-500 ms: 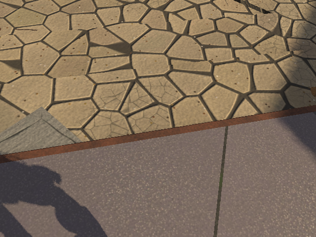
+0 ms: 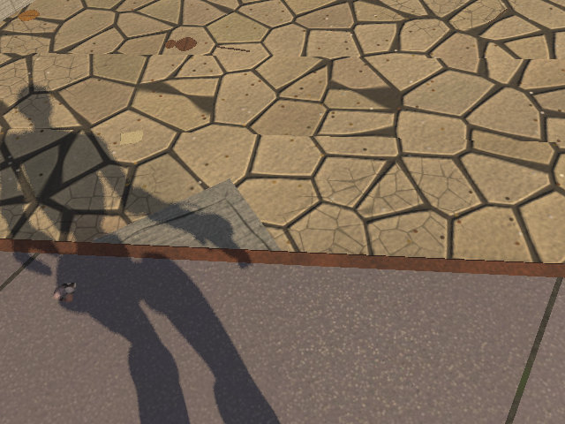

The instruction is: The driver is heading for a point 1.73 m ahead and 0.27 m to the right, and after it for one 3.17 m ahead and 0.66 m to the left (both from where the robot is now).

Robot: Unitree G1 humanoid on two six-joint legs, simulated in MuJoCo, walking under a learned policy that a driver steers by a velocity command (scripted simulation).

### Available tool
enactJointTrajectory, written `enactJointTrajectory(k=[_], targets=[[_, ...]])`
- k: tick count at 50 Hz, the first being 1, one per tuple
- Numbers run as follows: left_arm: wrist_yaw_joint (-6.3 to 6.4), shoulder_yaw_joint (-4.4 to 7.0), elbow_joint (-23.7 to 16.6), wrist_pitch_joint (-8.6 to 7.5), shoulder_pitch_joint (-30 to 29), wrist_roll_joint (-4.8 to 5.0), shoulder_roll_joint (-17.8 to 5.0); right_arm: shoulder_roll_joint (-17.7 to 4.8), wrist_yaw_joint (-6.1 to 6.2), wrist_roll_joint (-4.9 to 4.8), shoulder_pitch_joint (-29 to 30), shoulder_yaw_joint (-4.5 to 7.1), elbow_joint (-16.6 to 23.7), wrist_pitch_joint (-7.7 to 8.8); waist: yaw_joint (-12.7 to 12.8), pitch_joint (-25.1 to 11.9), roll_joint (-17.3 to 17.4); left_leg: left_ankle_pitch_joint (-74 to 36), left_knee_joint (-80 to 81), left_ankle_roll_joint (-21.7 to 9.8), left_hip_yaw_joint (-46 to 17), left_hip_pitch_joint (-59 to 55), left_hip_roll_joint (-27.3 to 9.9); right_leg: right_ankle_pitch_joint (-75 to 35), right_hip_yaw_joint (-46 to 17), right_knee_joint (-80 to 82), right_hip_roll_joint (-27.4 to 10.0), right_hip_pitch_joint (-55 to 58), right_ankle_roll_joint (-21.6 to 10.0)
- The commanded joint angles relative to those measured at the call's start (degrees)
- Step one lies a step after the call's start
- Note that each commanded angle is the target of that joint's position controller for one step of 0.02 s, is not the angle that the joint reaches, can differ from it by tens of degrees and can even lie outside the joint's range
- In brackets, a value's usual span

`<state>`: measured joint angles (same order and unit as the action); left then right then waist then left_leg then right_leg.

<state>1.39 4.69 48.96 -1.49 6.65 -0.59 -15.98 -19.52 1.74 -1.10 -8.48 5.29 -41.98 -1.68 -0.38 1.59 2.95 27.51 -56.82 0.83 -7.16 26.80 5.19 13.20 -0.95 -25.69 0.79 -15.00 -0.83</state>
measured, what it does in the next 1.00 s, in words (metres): walks ahead: left foot, then right foot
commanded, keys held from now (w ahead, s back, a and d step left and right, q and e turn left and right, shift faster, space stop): w+q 0.06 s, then w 0.24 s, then w+e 0.70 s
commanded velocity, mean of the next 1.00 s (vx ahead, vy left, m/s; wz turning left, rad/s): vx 0.41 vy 0.00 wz -0.11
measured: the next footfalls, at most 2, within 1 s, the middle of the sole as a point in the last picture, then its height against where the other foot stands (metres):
left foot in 0.32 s outside the picture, level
right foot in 0.82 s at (323, 416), level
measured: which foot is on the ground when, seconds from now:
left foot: up 0.00-0.30, down 0.32-0.84, up 0.86-1.00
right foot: down 0.00-0.32, up 0.34-0.80, down 0.82-1.00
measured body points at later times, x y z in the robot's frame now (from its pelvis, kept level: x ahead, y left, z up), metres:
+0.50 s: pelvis +0.13 +0.08 +0.00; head +0.15 +0.10 +0.45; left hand +0.19 +0.37 -0.13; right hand +0.25 -0.18 -0.10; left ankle +0.09 +0.17 -0.74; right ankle +0.15 -0.08 -0.65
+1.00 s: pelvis +0.41 +0.04 -0.01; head +0.45 +0.03 +0.44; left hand +0.59 +0.29 -0.11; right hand +0.49 -0.26 -0.10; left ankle +0.40 +0.22 -0.65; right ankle +0.44 -0.02 -0.74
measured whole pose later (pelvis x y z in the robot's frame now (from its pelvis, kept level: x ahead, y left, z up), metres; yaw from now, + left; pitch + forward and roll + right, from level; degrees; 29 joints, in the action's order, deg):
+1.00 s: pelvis +0.41 +0.04 -0.01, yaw -13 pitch +1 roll -1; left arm -2.1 4.0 40.8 -3.0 13.5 0.7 -17.1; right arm -16.7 0.6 -0.1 -12.1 2.7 -38.9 6.5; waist 0.6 3.3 0.8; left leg 20.6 -68.5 0.9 -4.2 29.4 -5.0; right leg 9.2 -0.7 -25.5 7.9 -17.6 -7.2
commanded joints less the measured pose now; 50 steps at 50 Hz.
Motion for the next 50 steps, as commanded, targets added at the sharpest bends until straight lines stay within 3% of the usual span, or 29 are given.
enactJointTrajectory(k=[1,3,5,8,11,13,15,16,17,18,19,20,21,23,27,30,34,36,38,40,41,42,43,44,45,46,47,48,50], targets=[[1.17,1.09,-4.15,-0.58,-1.32,1.09,-7.37,-6.0,-0.84,-0.12,-0.44,1.87,3.84,0.3,0.94,-2.03,-12.39,-5.76,-9.72,1.76,1.21,14.53,-6.36,10.54,-15.58,13.75,-15.63,10.8,-9.14],[1.47,1.32,-3.85,-1.08,1.74,0.66,-8.46,-4.31,-1.53,-0.48,2.28,1.25,5.64,1.04,2.95,-1.01,-11.89,-8.45,-6.11,2.17,3.8,15.35,-7.34,11.78,-12.56,16.15,-15.24,11.38,-9.22],[1.18,1.47,-3.06,-1.87,5.29,0.6,-9.14,-2.5,-1.69,-0.09,4.15,0.51,6.76,2.04,4.64,-1.53,-10.43,-9.78,-0.53,2.28,3.91,14.94,-7.98,10.38,-11.8,16.97,-15.93,13.44,-10.23],[0.1,1.73,-2.86,-2.7,5.62,0.92,-10.38,-0.58,-2.18,0.2,4.0,-0.63,6.99,3.34,4.25,-1.25,-10.72,-11.39,9.7,1.15,5.86,8.44,-8.67,6.73,-7.71,17.76,-15.72,10.83,-10.26],[-1.31,2.09,-2.46,-3.04,6.53,1.72,-11.65,-1.04,-2.73,0.03,4.43,-0.99,6.97,3.94,4.19,0.5,-11.33,-10.6,17.95,-0.28,9.19,0.36,-7.89,4.97,-4.7,17.22,-15.43,6.23,-10.13],[-2.08,2.2,-1.91,-2.75,7.22,2.56,-12.29,-1.62,-3.03,-0.38,3.05,-0.9,6.82,4.13,2.86,0.91,-10.98,-12.08,23.71,-1.71,10.35,-4.93,-7.16,5.36,-4.64,15.21,-16.38,4.86,-10.0],[-2.49,1.55,-1.47,-2.38,7.28,2.83,-10.95,-2.7,-2.89,-0.44,-3.59,-0.09,4.35,4.0,-1.0,-0.72,-9.17,-14.8,29.23,-3.57,12.08,-17.58,-4.91,2.92,-2.67,9.44,-15.38,-0.3,-8.27],[-2.73,0.38,-1.17,-2.57,7.3,2.22,-8.2,-4.99,-2.29,-0.65,-10.35,1.19,2.74,3.92,-4.69,-3.73,-7.04,-14.68,30.3,-5.19,8.96,-28.2,-6.09,-2.1,-0.13,0.25,-12.67,-5.21,-6.04],[-3.19,-1.61,-3.36,-3.04,5.39,0.4,-2.83,-10.19,-1.37,0.38,-19.14,2.43,1.81,3.9,-7.66,-9.65,6.48,-14.98,33.97,-9.15,-9.07,-39.78,-20.33,7.7,5.77,-22.78,-7.01,-15.95,-1.56],[-2.77,-1.47,-5.63,-4.25,5.91,1.7,-2.94,-14.12,-1.75,0.99,-19.85,2.97,2.42,4.44,-6.36,-11.06,15.32,-4.37,42.15,-17.54,-30.46,-42.04,-30.29,20.36,2.88,-37.39,-1.05,-30.83,-0.26],[-2.65,-0.16,-5.26,-4.64,4.54,3.16,-8.39,-9.2,-2.24,1.08,-17.96,1.73,2.67,5.4,-6.81,-7.21,8.0,-0.57,43.24,-17.55,-27.98,-37.76,-29.34,18.26,-2.72,-44.59,-4.5,-33.97,-1.17],[-2.99,0.16,-5.31,-4.58,4.05,3.84,-9.07,-5.69,-2.36,1.02,-15.01,0.61,2.9,6.01,-5.15,-3.44,7.55,0.58,43.74,-15.12,-20.32,-34.37,-26.32,12.43,-3.75,-44.75,-6.26,-35.2,-2.39],[-2.97,0.15,-4.4,-4.22,4.48,3.39,-8.42,-3.86,-2.53,0.88,-11.64,-0.01,3.24,6.39,-3.49,-1.26,5.29,-2.65,45.35,-13.37,-14.25,-30.6,-23.45,7.32,-3.5,-43.14,-7.96,-33.77,-2.31],[-3.01,0.35,-3.71,-3.24,5.12,2.54,-7.37,-2.2,-2.4,1.28,-7.72,-0.43,3.42,6.93,-1.14,1.5,4.6,-14.5,47.86,-10.8,-4.96,-25.03,-20.43,0.37,-4.61,-39.64,-8.83,-30.01,-1.43],[-2.84,-0.21,-4.21,-1.93,4.95,2.46,-4.14,-2.13,-1.74,2.15,-8.91,0.06,2.11,8.11,-0.22,1.4,1.2,-30.33,49.08,-10.39,5.79,-24.35,-19.08,-8.37,-5.97,-34.54,-6.52,-30.61,0.74],[-3.49,-0.91,-6.55,-2.12,0.17,1.86,-2.88,-2.84,-1.16,1.82,-8.67,0.22,1.51,8.2,-1.13,3.08,0.88,-31.32,50.81,-9.17,12.17,-22.35,-17.57,-17.01,-2.57,-21.99,-5.42,-27.32,0.94],[-5.08,-2.03,-10.38,-2.39,-7.29,1.81,-1.17,-4.3,-0.55,1.01,-12.7,0.75,-0.75,7.57,-3.81,5.55,-0.56,-36.23,50.13,-8.51,16.03,-26.77,-19.58,-18.45,1.81,-12.49,-4.64,-26.38,-1.04],[-5.94,-1.89,-12.2,-2.54,-8.9,2.0,-1.78,-5.08,-0.32,0.63,-13.32,0.98,-1.34,6.62,-3.39,5.01,0.0,-45.76,46.39,-7.95,17.41,-31.54,-20.72,-14.3,3.8,-10.08,-3.39,-26.32,-2.71],[-6.28,-0.98,-13.19,-2.31,-7.2,2.17,-3.72,-6.96,0.27,0.55,-12.86,1.4,-1.06,5.48,-1.18,1.27,2.62,-66.97,38.82,-6.9,18.6,-35.05,-21.13,-8.29,7.16,-10.14,0.07,-21.13,-4.99],[-5.87,1.17,-11.8,-1.8,2.98,2.51,-8.02,-8.71,0.81,0.56,-12.11,1.7,-0.61,4.35,4.81,-5.66,4.66,-79.27,23.32,-5.72,19.05,-34.1,-20.54,-3.93,8.62,-9.88,4.0,-7.13,-7.98],[-4.93,2.89,-10.07,-1.45,11.8,2.41,-11.15,-8.86,1.03,0.22,-10.97,1.53,-0.13,4.46,10.06,-9.91,2.79,-72.37,9.89,-3.79,20.03,-25.62,-18.36,-7.55,6.0,-5.51,4.42,8.32,-10.4],[-3.45,3.67,-8.97,-0.62,16.71,2.22,-15.51,-3.14,0.69,2.29,-13.63,-0.27,1.23,5.49,8.29,-15.02,-9.5,-26.21,-9.29,-1.66,18.66,-8.2,-13.2,-11.81,-12.15,-7.37,-7.46,26.03,-13.94],[-3.76,3.7,-11.0,-1.42,14.89,1.86,-17.8,0.95,-0.43,1.41,-17.9,-2.06,4.07,7.69,3.48,-25.1,-16.72,8.03,-27.31,0.84,6.53,11.65,-1.44,1.0,-47.3,2.2,-20.41,41.24,-27.14],[-3.79,2.68,-11.01,-1.61,15.71,1.74,-13.17,-4.9,-1.33,-0.62,-9.31,-0.82,5.17,9.58,8.15,-22.7,-7.62,3.99,-28.43,-0.47,-1.0,17.45,-4.72,4.3,-44.39,7.86,-18.92,39.02,-23.29],[-3.71,2.13,-10.71,-2.05,13.24,1.84,-11.03,-5.15,-1.65,-1.78,-5.88,-0.85,6.72,10.26,6.74,-13.65,-5.46,-0.92,-24.2,-1.59,0.09,19.39,-7.03,2.64,-35.81,8.76,-16.97,30.88,-20.77],[-3.75,1.6,-11.4,-2.38,9.23,1.99,-9.64,-4.32,-1.22,-0.64,-5.24,-1.04,6.35,10.44,3.36,-7.74,0.15,-4.46,-18.78,-1.55,0.84,17.06,-9.62,-2.87,-29.64,9.23,-14.2,20.72,-18.64],[-3.58,1.14,-12.28,-2.52,6.01,1.69,-7.88,-4.85,-0.91,0.75,-5.63,-0.53,6.03,10.04,1.19,-5.14,-0.34,-6.47,-14.47,-0.95,1.08,13.43,-11.14,-8.34,-25.04,9.9,-11.94,13.56,-17.83],[-3.29,0.85,-13.28,-2.54,4.4,0.93,-7.31,-5.02,-1.0,1.13,-6.98,-0.28,5.87,9.25,-0.56,-4.07,-2.42,-7.88,-13.26,-0.41,1.07,9.99,-12.01,-11.57,-22.68,11.31,-10.44,8.39,-17.74],[-2.8,1.05,-13.09,-2.75,4.03,1.12,-7.77,-3.97,-0.88,1.83,-8.0,-0.45,6.02,7.95,-1.7,-3.29,-3.81,-9.22,-8.89,1.37,2.47,8.07,-12.59,-16.64,-19.45,12.8,-9.21,2.83,-18.0]])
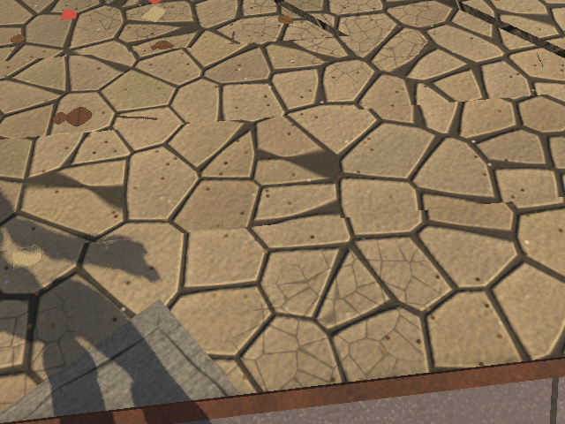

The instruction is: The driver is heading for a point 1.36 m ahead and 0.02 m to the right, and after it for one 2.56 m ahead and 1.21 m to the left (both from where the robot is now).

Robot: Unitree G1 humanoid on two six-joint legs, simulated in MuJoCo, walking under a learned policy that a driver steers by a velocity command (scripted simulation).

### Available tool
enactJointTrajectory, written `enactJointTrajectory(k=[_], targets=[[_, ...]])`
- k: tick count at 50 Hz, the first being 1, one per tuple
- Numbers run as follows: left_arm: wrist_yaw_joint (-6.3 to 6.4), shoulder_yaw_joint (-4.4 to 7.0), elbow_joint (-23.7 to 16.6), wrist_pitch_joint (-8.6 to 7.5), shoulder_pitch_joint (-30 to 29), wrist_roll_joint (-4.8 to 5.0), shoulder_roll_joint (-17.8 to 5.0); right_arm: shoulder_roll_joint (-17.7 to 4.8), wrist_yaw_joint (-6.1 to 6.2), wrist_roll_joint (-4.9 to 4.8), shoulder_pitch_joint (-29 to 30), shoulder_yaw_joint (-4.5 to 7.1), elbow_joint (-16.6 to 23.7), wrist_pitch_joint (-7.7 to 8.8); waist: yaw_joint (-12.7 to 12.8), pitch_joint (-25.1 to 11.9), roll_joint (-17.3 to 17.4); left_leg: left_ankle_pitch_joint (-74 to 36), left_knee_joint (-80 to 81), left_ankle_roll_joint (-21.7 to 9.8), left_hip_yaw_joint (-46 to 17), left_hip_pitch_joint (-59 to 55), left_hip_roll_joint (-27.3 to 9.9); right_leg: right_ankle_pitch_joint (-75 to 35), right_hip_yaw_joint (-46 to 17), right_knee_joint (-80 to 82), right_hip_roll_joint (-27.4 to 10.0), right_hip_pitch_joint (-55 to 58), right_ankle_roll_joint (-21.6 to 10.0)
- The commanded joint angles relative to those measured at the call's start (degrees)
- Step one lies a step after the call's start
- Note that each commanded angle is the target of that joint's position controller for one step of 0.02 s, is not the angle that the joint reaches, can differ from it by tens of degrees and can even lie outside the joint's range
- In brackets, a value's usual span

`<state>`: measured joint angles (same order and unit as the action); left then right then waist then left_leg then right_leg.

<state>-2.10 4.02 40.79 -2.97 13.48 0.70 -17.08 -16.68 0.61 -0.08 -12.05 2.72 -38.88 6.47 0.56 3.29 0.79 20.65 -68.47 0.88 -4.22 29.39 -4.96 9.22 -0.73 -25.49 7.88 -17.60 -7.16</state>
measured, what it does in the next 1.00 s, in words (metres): walks ahead: left foot, then right foot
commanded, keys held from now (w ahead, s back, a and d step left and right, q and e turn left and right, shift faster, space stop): w+e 0.34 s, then w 0.38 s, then w+q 0.28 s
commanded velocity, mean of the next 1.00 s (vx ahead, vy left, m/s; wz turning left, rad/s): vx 0.50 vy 0.00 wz -0.26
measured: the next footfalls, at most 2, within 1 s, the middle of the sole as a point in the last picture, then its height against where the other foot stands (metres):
left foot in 0.30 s outside the picture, level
right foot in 0.78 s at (377, 394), level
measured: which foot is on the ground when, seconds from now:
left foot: up 0.00-0.28, down 0.30-0.80, up 0.82-1.00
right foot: down 0.00-0.30, up 0.32-0.76, down 0.78-1.00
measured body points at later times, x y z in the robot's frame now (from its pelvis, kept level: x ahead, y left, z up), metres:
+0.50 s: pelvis +0.28 +0.05 +0.01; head +0.31 +0.06 +0.45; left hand +0.49 +0.28 -0.10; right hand +0.30 -0.24 -0.09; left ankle +0.33 +0.15 -0.74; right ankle +0.23 -0.08 -0.65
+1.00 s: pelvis +0.51 -0.08 +0.01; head +0.53 -0.09 +0.46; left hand +0.66 +0.17 -0.09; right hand +0.56 -0.38 -0.10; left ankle +0.59 +0.08 -0.66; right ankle +0.48 -0.17 -0.74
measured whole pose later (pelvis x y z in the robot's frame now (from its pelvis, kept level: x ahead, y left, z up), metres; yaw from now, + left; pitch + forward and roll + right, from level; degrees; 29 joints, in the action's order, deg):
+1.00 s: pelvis +0.51 -0.08 +0.01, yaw -13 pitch +1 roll -1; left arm -1.5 3.5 43.4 -5.6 16.3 -0.6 -15.0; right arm -18.4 -0.6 -1.7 -13.9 4.0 -43.0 2.6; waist 1.1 0.7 3.3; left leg 11.5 -59.3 -0.1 -4.1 34.9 -4.9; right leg 11.7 7.0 -20.2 1.2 -9.9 -2.5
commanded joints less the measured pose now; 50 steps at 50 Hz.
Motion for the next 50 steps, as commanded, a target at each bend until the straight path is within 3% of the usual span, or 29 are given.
enactJointTrajectory(k=[1,3,6,9,12,14,15,16,17,18,19,20,21,23,25,27,30,35,37,38,39,40,41,42,43,44,45,47,50], targets=[[1.01,1.86,-4.51,-1.38,-2.05,-0.08,-7.27,-6.15,0.38,1.12,-3.53,1.87,3.33,-0.63,-2.48,-4.43,-1.7,-3.9,5.49,2.21,0.33,5.37,-2.32,-14.94,-17.82,12.82,-15.6,3.27,-11.48],[1.79,2.15,-3.83,-1.15,-0.68,0.06,-8.4,-4.76,0.57,1.47,0.78,1.24,4.86,-0.88,-1.26,-3.37,-2.25,-10.45,12.78,3.6,1.43,5.9,-1.59,-15.78,-14.86,12.61,-13.55,0.75,-10.18],[2.39,2.24,-2.91,-0.32,1.78,0.73,-8.61,-3.04,0.1,1.07,7.68,0.38,6.24,-0.35,2.03,-3.53,-4.21,-22.3,27.72,3.84,2.21,2.1,1.49,-10.8,-12.52,10.07,-10.42,-0.03,-6.81],[2.67,2.36,-1.94,0.38,5.12,1.0,-9.1,-4.19,-0.99,-0.09,12.53,0.71,7.58,0.47,4.23,-4.13,-5.34,-24.91,35.61,3.45,1.76,-0.63,4.24,-6.19,-16.66,7.33,-11.92,3.0,-5.93],[2.83,2.29,-1.79,0.83,5.7,0.85,-8.6,-6.58,-1.69,-0.61,11.08,1.95,7.69,1.19,2.63,-4.69,-7.54,-18.61,39.48,1.27,0.0,-3.12,4.92,-4.18,-22.82,2.19,-14.39,8.52,-4.49],[2.66,1.9,-2.54,0.9,3.85,0.58,-7.07,-8.23,-1.41,-0.45,3.26,3.22,5.96,1.76,-2.2,-7.03,-8.46,-17.61,42.6,-1.78,0.86,-13.63,4.57,-7.36,-22.88,-4.19,-12.72,7.76,-2.13],[2.35,0.72,-3.54,0.58,3.74,0.07,-3.74,-10.88,-0.93,0.68,-3.93,4.09,5.56,2.01,-5.53,-13.64,-4.56,-15.8,41.67,-5.42,-5.4,-26.45,-2.81,-3.58,-19.25,-17.19,-9.66,3.31,0.15],[2.42,-0.44,-4.84,0.03,11.14,1.14,-0.09,-15.91,-0.75,1.87,-10.25,5.39,4.14,1.45,-3.94,-22.61,11.74,-4.76,44.72,-14.5,-28.81,-47.19,-16.3,15.53,-10.56,-37.04,-1.3,-15.44,4.56],[2.47,-0.17,-4.67,-0.17,12.16,1.74,-4.12,-12.41,-1.22,0.48,-11.56,4.8,3.63,0.9,-4.19,-22.28,16.99,9.08,49.9,-16.29,-42.87,-48.78,-20.33,24.38,-9.69,-47.37,-4.14,-25.77,5.63],[2.53,1.01,-4.41,0.08,7.63,1.76,-8.23,-8.26,-1.05,0.13,-9.36,3.64,4.1,0.54,-5.75,-14.29,9.53,12.63,51.37,-13.95,-35.76,-42.35,-17.52,18.94,-9.97,-51.09,-6.66,-28.48,6.16],[2.64,1.06,-5.14,0.35,3.54,1.01,-8.22,-6.88,-0.98,0.52,-7.18,3.07,3.98,0.03,-5.47,-9.27,4.78,7.06,51.58,-12.15,-27.64,-35.54,-14.77,14.67,-7.79,-51.12,-8.31,-27.62,6.47],[2.55,1.01,-6.17,0.27,0.84,0.32,-7.31,-5.86,-1.11,0.85,-5.33,2.61,3.41,-0.24,-4.55,-5.18,3.31,-0.12,52.64,-12.01,-21.83,-29.1,-12.33,12.04,-7.44,-48.42,-9.53,-26.66,6.5],[2.28,1.1,-6.5,0.31,0.26,0.39,-6.33,-4.75,-1.15,1.14,-4.24,2.14,3.02,-0.15,-3.16,-3.47,4.31,-4.82,54.0,-11.69,-17.34,-25.02,-10.3,10.33,-7.49,-45.92,-11.01,-24.47,6.32],[2.0,0.7,-6.02,0.69,1.47,0.81,-4.28,-4.13,-1.38,0.67,-3.35,1.98,1.89,0.23,-1.49,-2.83,5.99,-9.25,56.44,-12.12,-12.22,-21.35,-8.4,9.75,-6.31,-40.77,-12.0,-21.15,6.32],[1.92,0.12,-6.31,0.89,-0.2,0.29,-2.82,-5.59,-1.49,0.0,-3.94,2.39,0.42,0.56,-1.23,-2.43,5.49,-13.42,58.27,-13.43,-9.33,-20.81,-8.73,8.53,-5.09,-34.78,-12.63,-21.38,6.64],[1.59,-0.54,-6.76,0.42,-3.24,-0.19,-1.94,-7.42,-1.39,-0.28,-3.9,2.88,-0.65,0.35,-1.63,-2.21,4.0,-16.98,59.34,-13.87,-6.37,-21.08,-8.68,3.49,-3.79,-26.92,-13.72,-21.02,6.91],[0.62,-1.24,-7.07,-0.73,-8.25,0.04,-1.0,-9.23,-1.23,-0.81,-4.68,3.19,-2.23,-0.44,-3.42,-2.26,3.46,-20.14,59.42,-12.72,-1.2,-20.62,-6.91,-5.35,-1.27,-15.62,-12.8,-16.27,7.08],[-0.32,-0.55,-8.58,-1.45,-13.29,0.58,-3.22,-10.62,-1.37,-1.79,-7.94,3.46,-4.74,-1.34,-4.32,-1.78,3.95,-22.12,56.0,-11.44,-0.31,-24.82,-9.42,-6.41,0.21,-8.94,-11.03,-12.23,5.25],[-0.36,0.21,-8.11,-1.72,-10.22,0.3,-4.35,-11.02,-1.26,-2.19,-7.43,3.46,-5.2,-1.88,-1.42,-2.91,4.33,-29.09,50.74,-10.08,-0.14,-24.87,-9.33,-3.77,1.57,-5.17,-9.49,-5.29,3.33],[-0.12,1.4,-6.21,-1.83,-3.95,0.01,-6.26,-10.13,-1.21,-2.39,-7.56,3.04,-5.38,-2.0,1.92,-6.32,3.25,-35.85,42.85,-8.8,1.55,-23.25,-6.97,-3.97,2.72,-2.93,-8.02,4.18,1.89],[0.42,2.71,-4.36,-1.91,4.56,-0.42,-9.36,-8.15,-1.09,-1.78,-7.77,2.14,-5.04,-1.84,5.84,-11.65,1.12,-31.65,30.52,-6.61,3.61,-16.77,-3.93,-4.87,-1.17,-3.16,-11.9,16.93,-0.51],[1.08,4.03,-4.33,-1.54,10.23,-1.46,-15.74,-2.79,-1.36,-0.5,-12.78,0.3,-2.94,-1.0,5.3,-19.86,-12.08,-5.63,8.2,-2.32,6.52,4.14,3.5,-1.22,-23.18,-2.31,-27.99,37.19,-8.78],[0.89,3.31,-3.7,-1.45,12.29,-0.84,-13.06,-3.99,-1.19,-1.45,-11.8,0.33,-2.66,-0.17,6.4,-23.05,-16.27,13.26,-1.07,-2.15,-0.37,13.15,6.09,7.06,-37.71,5.94,-31.51,37.68,-12.03],[0.76,2.2,-3.16,-1.6,10.17,-0.2,-9.7,-8.7,-1.25,-2.83,-7.21,1.82,-1.7,-0.09,6.45,-14.94,-10.78,9.68,-3.96,-2.78,-2.35,17.06,3.1,8.91,-30.59,7.38,-29.51,31.46,-9.51],[0.68,1.45,-3.31,-1.62,6.74,-0.12,-7.43,-8.61,-1.17,-2.75,-4.86,1.88,-1.04,-0.54,4.68,-10.94,-8.78,5.28,-2.68,-2.95,-1.02,16.56,0.78,6.45,-23.68,8.2,-27.55,25.47,-7.75],[0.44,0.78,-3.31,-1.75,3.38,-0.34,-5.15,-7.92,-1.06,-1.87,-3.72,1.91,-1.01,-1.26,2.99,-7.79,-6.68,1.94,-0.25,-2.52,-0.86,14.8,-0.82,3.34,-18.73,9.98,-25.62,19.59,-6.81],[0.36,0.52,-3.3,-2.15,0.76,-0.63,-3.97,-7.22,-1.03,-1.43,-4.37,2.13,-1.14,-2.19,1.01,-5.75,-7.22,-1.0,2.59,-2.11,-1.64,11.52,-2.33,0.86,-14.75,12.15,-24.23,14.46,-5.93],[0.44,0.93,-2.67,-3.38,-1.52,-1.23,-4.22,-4.8,-1.19,-1.6,-6.07,1.84,-1.85,-3.58,-1.03,-4.51,-6.42,-5.85,4.66,-1.28,-1.71,7.41,-2.71,-4.78,-9.43,15.55,-23.48,9.5,-5.89],[1.24,1.56,-0.79,-4.53,-1.65,-1.55,-5.25,-4.22,-1.11,-1.38,-4.07,2.14,-1.22,-3.78,-1.77,-2.26,-4.07,-17.2,13.54,-0.4,-3.35,8.42,-1.87,-11.71,-0.86,16.74,-21.58,8.71,-4.2]])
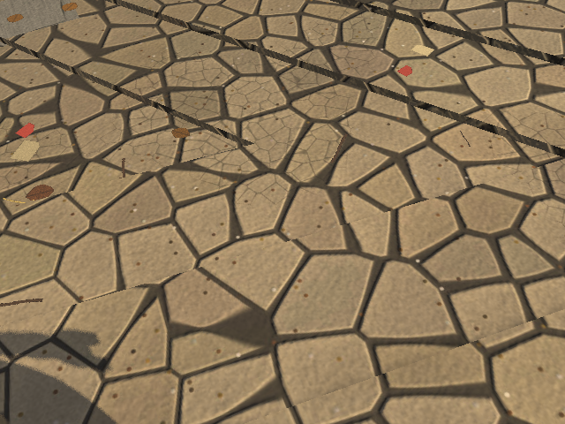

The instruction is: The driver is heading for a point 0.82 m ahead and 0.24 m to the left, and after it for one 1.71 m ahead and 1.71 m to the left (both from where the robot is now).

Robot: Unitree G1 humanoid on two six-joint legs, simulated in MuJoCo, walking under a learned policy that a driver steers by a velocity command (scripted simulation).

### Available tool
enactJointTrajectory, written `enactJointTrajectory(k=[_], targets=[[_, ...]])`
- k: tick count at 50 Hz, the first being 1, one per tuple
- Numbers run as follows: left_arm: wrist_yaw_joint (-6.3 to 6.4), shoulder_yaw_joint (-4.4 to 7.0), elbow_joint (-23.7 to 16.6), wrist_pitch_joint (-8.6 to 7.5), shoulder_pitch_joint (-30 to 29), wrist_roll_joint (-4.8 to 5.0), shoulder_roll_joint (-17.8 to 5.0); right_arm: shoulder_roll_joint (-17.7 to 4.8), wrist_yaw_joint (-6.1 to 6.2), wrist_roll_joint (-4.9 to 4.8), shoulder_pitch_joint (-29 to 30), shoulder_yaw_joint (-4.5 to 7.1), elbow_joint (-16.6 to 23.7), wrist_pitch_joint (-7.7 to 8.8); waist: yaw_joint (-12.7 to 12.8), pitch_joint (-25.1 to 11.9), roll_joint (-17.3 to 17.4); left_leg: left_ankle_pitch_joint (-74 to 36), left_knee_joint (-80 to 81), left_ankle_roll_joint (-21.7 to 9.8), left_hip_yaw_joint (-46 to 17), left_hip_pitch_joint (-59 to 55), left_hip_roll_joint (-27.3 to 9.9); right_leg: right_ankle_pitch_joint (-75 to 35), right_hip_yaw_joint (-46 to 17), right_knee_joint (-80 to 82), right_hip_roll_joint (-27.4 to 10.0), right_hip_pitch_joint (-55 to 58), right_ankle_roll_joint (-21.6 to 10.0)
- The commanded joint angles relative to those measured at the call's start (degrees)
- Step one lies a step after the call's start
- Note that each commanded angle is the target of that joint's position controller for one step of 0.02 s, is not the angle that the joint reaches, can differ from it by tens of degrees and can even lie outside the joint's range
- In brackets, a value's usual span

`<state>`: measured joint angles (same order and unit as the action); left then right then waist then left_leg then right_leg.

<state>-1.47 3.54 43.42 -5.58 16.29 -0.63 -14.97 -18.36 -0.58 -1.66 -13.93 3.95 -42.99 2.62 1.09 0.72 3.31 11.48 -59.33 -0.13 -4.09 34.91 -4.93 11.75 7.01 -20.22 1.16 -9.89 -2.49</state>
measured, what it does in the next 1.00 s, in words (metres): goes down, turning left: left foot 0.04 m lower, then right foot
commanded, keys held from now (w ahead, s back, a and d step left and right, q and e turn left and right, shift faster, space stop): w+q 0.34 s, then q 0.44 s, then no key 0.06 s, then w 0.16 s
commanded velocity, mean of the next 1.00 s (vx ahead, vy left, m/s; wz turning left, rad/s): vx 0.30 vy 0.00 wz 0.50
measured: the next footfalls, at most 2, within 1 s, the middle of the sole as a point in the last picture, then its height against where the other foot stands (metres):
left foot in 0.32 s outside the picture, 0.04 m lower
right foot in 0.74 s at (279, 388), level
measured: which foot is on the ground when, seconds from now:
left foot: up 0.00-0.30, down 0.32-0.78, up 0.80-1.00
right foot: down 0.00-0.32, up 0.34-0.72, down 0.74-1.00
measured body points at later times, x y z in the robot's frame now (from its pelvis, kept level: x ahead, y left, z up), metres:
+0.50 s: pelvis +0.28 +0.09 -0.04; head +0.33 +0.12 +0.40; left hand +0.33 +0.40 -0.15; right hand +0.48 -0.14 -0.14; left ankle +0.27 +0.15 -0.78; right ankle +0.33 -0.08 -0.70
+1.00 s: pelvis +0.46 +0.12 -0.05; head +0.48 +0.13 +0.40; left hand +0.42 +0.41 -0.16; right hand +0.75 +0.00 -0.14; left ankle +0.39 +0.22 -0.75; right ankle +0.57 +0.07 -0.79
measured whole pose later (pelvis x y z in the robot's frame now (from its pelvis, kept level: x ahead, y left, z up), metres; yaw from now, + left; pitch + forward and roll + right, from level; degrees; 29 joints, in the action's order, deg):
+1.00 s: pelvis +0.46 +0.12 -0.05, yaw +34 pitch +0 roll -1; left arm -1.0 2.6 42.2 -2.4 10.6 -0.2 -13.7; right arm -15.7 0.3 0.2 -8.0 3.0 -37.2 -1.7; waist 2.1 2.5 0.8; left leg 21.3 -47.8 0.6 -3.2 22.8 0.9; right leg -6.1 0.3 -24.4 2.2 -18.2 -0.1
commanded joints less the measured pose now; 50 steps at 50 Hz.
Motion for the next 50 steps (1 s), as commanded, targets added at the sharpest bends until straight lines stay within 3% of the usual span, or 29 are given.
enactJointTrajectory(k=[1,5,11,13,14,15,16,17,18,19,20,21,22,25,28,29,33,36,37,38,39,40,41,42,43,44,46,48,50], targets=[[0.95,2.15,-2.8,-1.8,-4.41,0.02,-7.52,-1.66,-0.18,0.34,-0.91,0.63,3.17,0.29,-1.88,0.58,-6.72,-12.13,8.99,0.47,-2.49,2.28,-1.66,-14.29,-5.9,11.41,-13.94,1.2,-8.13],[1.82,2.87,-0.56,-1.33,-1.34,0.82,-9.48,0.2,-1.9,0.45,6.6,-0.38,5.58,0.7,1.38,2.02,-5.23,-21.91,22.03,-0.93,1.02,-0.86,-0.64,-12.48,-0.97,10.71,-14.61,2.75,-6.96],[2.25,4.04,1.78,1.08,1.86,2.29,-11.67,-1.04,-3.56,0.68,13.13,-0.07,10.02,-0.12,2.74,5.57,-4.34,-13.1,28.73,-3.96,2.72,4.81,-0.18,-16.54,1.12,4.52,-18.33,14.46,-4.67],[2.57,4.56,1.66,1.94,1.33,2.47,-13.5,-2.45,-3.7,0.87,10.5,0.83,10.22,-0.26,0.63,3.22,-4.88,-6.5,28.83,-5.61,6.22,-0.91,2.64,-32.34,2.91,-2.37,-18.01,15.72,-3.55],[2.62,4.74,1.77,2.19,0.97,2.54,-14.26,-4.0,-3.4,0.83,5.83,1.8,9.43,-0.53,-1.97,-0.08,-5.46,-4.76,28.32,-6.97,7.25,-8.01,4.1,-38.24,3.14,-9.87,-17.6,14.64,-3.0],[2.5,4.36,1.78,1.95,-0.53,2.76,-13.28,-6.21,-2.7,0.69,-2.46,3.26,7.27,-0.85,-6.54,-4.03,-4.2,-9.43,30.79,-9.05,7.49,-20.44,5.6,-38.71,4.2,-21.65,-15.48,9.37,-1.8],[2.28,3.26,1.6,1.07,0.05,1.83,-9.66,-9.62,-1.69,0.52,-9.49,4.61,5.1,-1.36,-8.97,-7.11,2.41,-19.39,29.52,-12.21,1.14,-36.1,1.68,-17.91,4.83,-42.51,-10.33,-4.99,0.12],[1.2,1.24,-1.12,-0.8,3.42,-0.92,-3.3,-14.49,-1.17,0.87,-8.36,4.53,6.18,-1.2,-2.76,-9.93,17.57,-40.7,25.34,-19.73,-18.54,-52.69,-9.06,25.35,0.64,-64.64,-0.2,-28.2,2.36],[0.62,1.17,-3.39,-2.27,3.68,0.65,-8.27,-13.7,-1.96,1.24,-10.42,4.21,8.09,-0.27,-5.68,-22.17,9.88,-28.52,33.81,-26.65,-33.99,-58.49,-15.58,25.97,-10.33,-66.92,0.46,-34.21,3.02],[0.92,1.89,-4.51,-2.69,-2.93,2.62,-10.77,-9.73,-2.04,1.42,-8.11,3.55,8.43,0.24,-6.94,-17.13,1.68,-27.7,36.57,-23.67,-28.07,-53.73,-13.24,19.54,-13.04,-61.92,-2.82,-35.18,2.5],[1.44,1.88,-5.03,-2.28,-4.44,2.28,-10.55,-8.25,-1.95,0.7,-3.24,3.03,8.29,0.65,-3.99,-9.55,-2.45,-30.32,37.34,-20.45,-21.63,-44.89,-10.65,13.8,-12.09,-54.69,-5.06,-35.16,2.92],[2.15,2.16,-4.24,-1.49,-4.55,0.77,-10.94,-6.65,-1.64,0.49,-0.08,2.45,8.99,0.75,-2.44,-6.87,-4.07,-34.23,37.9,-19.06,-19.5,-39.05,-9.41,12.44,-11.73,-51.92,-6.51,-33.05,4.06],[2.4,2.39,-4.35,-0.71,-3.74,-0.12,-11.14,-6.91,-1.09,0.77,1.37,2.51,9.17,0.62,-0.85,-4.94,-3.36,-39.58,38.33,-18.48,-17.48,-33.08,-8.54,10.58,-11.93,-48.53,-7.02,-29.85,5.19],[2.77,1.55,-4.36,0.91,-3.47,-0.38,-8.21,-7.86,0.29,1.38,2.55,2.83,8.31,0.09,0.62,-4.75,-1.25,-47.66,38.73,-16.4,-11.58,-24.74,-4.18,6.2,-10.16,-36.5,-5.2,-24.54,7.07],[2.18,0.45,-5.18,0.59,-7.51,-0.52,-5.98,-8.27,2.15,0.39,2.38,3.11,7.36,-1.69,-0.97,-7.89,0.84,-46.27,36.24,-11.95,-6.84,-21.78,1.34,-7.75,-8.43,-22.85,-1.29,-18.02,6.98],[1.59,0.49,-4.87,0.24,-8.0,-0.6,-6.34,-8.17,2.72,0.52,2.13,3.18,7.29,-2.22,-1.51,-9.43,0.93,-44.75,34.76,-10.48,-6.83,-21.72,2.03,-13.42,-8.36,-21.27,-0.32,-15.78,6.63],[0.32,0.82,-6.79,-0.42,-13.92,-0.24,-7.54,-6.3,3.87,0.48,0.21,2.71,6.69,-3.38,-3.52,-7.11,1.22,-31.82,29.34,-8.96,-14.33,-25.09,1.58,-15.12,-11.85,-12.02,1.03,-17.82,5.32],[0.3,1.54,-7.05,-0.95,-12.77,-0.05,-8.6,-5.7,3.92,1.06,0.98,2.66,7.57,-3.51,-1.96,-5.78,2.48,-23.73,22.51,-8.06,-19.29,-26.53,2.51,-14.29,-12.79,-5.5,0.85,-14.9,4.08],[0.5,1.56,-6.57,-1.12,-11.05,0.0,-8.3,-4.76,4.0,0.87,1.35,2.41,7.88,-3.47,-1.03,-5.47,1.77,-19.48,18.58,-6.76,-18.86,-26.42,4.21,-20.43,-13.32,-0.73,-0.41,-11.53,3.95],[0.88,1.75,-6.43,-1.39,-10.23,-1.51,-9.5,-3.49,3.59,0.49,-0.6,2.16,8.71,-3.52,-1.91,-8.38,-1.99,-17.03,11.97,-3.82,-15.52,-19.0,7.59,-32.89,-15.91,-1.23,-3.73,1.04,1.18],[1.33,2.24,-5.76,-0.98,-5.59,-2.65,-10.26,-3.01,3.51,0.45,-1.6,1.56,9.49,-3.16,0.03,-13.18,-11.88,-1.91,1.39,-0.2,-8.72,-6.27,12.14,-50.18,-27.12,-3.63,-13.14,15.42,-5.8],[1.67,1.79,-5.43,-0.57,-1.63,-1.8,-8.24,-4.36,2.69,0.5,-2.85,1.08,10.51,-2.88,1.46,-20.42,-21.12,28.14,-9.87,1.85,-7.89,1.42,13.33,-53.73,-40.01,-4.53,-24.52,25.78,-13.61],[1.59,0.95,-5.76,-0.23,-0.84,-0.88,-5.86,-7.8,2.0,1.41,0.24,1.71,9.93,-3.26,3.87,-17.96,-13.46,28.43,-15.31,3.62,-8.09,0.02,10.54,-53.9,-36.3,-4.88,-22.69,20.79,-12.45],[1.72,1.11,-5.81,0.54,-3.32,-0.45,-6.71,-7.14,1.88,1.06,1.57,1.84,10.04,-3.9,1.69,-15.33,-10.48,25.0,-17.68,4.25,-7.23,1.54,9.4,-42.25,-33.98,-4.52,-20.74,18.42,-11.17],[1.68,0.98,-6.16,1.18,-5.42,-0.3,-6.52,-6.22,2.02,1.04,2.57,1.55,9.36,-4.54,1.43,-11.48,-6.47,21.46,-14.37,3.9,-5.77,1.23,7.72,-28.61,-31.28,-1.62,-17.95,12.07,-9.38],[1.55,0.55,-6.47,1.54,-7.64,-0.21,-5.85,-5.0,1.92,1.09,3.45,1.38,9.36,-5.1,0.44,-7.64,-5.85,18.47,-9.55,3.25,-4.82,-1.05,6.37,-16.35,-29.19,1.36,-15.6,5.08,-7.91],[0.89,0.9,-6.57,2.56,-11.71,-0.1,-6.95,-0.91,1.29,1.5,1.28,0.18,8.68,-5.36,-2.22,-2.98,-9.15,15.27,2.25,2.22,1.16,-10.87,6.9,-4.41,-23.17,7.33,-10.37,-8.15,-5.84],[0.56,1.61,-6.18,2.65,-11.73,0.51,-8.34,0.03,0.9,2.13,0.5,-0.17,7.94,-4.24,-2.27,-2.6,-11.31,11.51,12.66,0.67,3.2,-17.91,6.47,-3.42,-20.96,9.8,-9.75,-11.7,-6.82],[0.34,1.77,-5.99,2.16,-11.54,1.18,-8.34,-0.52,0.52,2.2,-1.45,0.17,6.35,-3.11,-3.07,-4.65,-10.04,1.7,19.86,-0.93,3.8,-24.07,5.95,-2.92,-20.54,9.26,-11.04,-11.74,-7.81]])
